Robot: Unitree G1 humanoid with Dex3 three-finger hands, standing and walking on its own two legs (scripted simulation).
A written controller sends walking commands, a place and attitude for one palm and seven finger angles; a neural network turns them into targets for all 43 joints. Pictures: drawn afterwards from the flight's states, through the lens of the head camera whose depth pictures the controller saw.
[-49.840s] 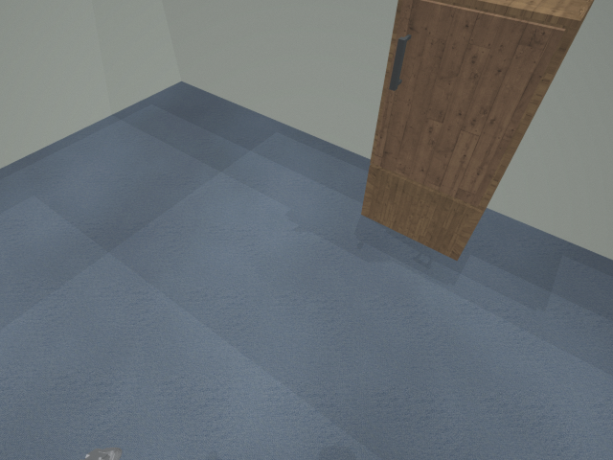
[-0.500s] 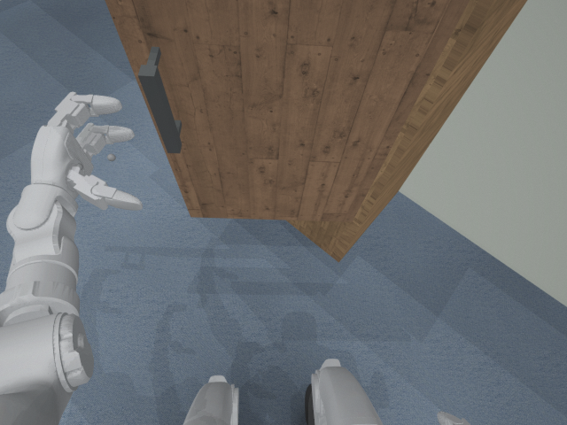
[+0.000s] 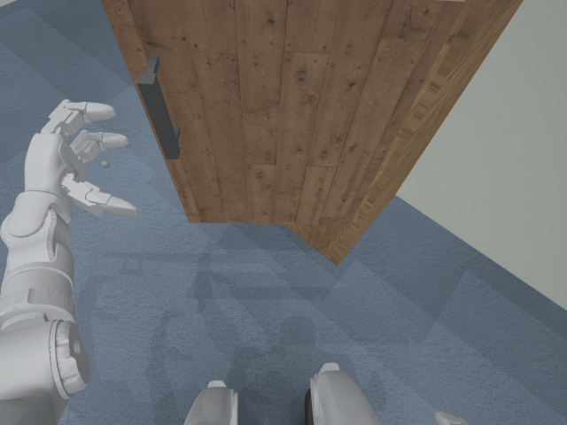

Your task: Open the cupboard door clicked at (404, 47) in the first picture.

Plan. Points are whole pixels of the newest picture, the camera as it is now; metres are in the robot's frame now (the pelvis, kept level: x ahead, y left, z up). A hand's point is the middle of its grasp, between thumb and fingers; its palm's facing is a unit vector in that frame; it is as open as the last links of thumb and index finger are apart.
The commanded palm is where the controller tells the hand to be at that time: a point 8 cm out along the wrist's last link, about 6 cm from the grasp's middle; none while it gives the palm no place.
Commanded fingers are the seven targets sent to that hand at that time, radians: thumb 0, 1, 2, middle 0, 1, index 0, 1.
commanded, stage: move the hooked fingers beside the handle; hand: left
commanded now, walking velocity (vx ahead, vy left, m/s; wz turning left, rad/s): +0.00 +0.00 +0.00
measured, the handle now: (164, 111) +0.55 +0.17 +0.06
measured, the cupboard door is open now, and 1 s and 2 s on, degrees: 41 41 41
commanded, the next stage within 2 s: slide the fingers in behind the handle in 0.30 s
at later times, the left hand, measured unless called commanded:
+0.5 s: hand (109, 162) +0.46 +0.23 +0.06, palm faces -0.04 -1.00 -0.02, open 14.0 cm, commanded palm +0.44 +0.27 +0.07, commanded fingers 0.00 -0.50 0.30 -0.30 -1.20 -0.30 -1.20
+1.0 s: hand (137, 163) +0.46 +0.19 +0.06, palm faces -0.04 -1.00 -0.02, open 14.0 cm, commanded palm +0.44 +0.24 +0.07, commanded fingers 0.00 -0.50 0.30 -0.30 -1.20 -0.30 -1.20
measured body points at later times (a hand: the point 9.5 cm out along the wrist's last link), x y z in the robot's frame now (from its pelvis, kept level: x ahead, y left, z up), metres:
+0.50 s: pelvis +0.00 +0.00 +0.00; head +0.12 +0.02 +0.43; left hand +0.45 +0.28 +0.07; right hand +0.06 -0.26 -0.11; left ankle -0.01 +0.12 -0.66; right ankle +0.05 -0.14 -0.66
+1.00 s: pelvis +0.00 +0.00 +0.00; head +0.12 +0.01 +0.44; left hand +0.46 +0.24 +0.06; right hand +0.07 -0.26 -0.11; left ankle -0.01 +0.12 -0.66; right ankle +0.05 -0.14 -0.66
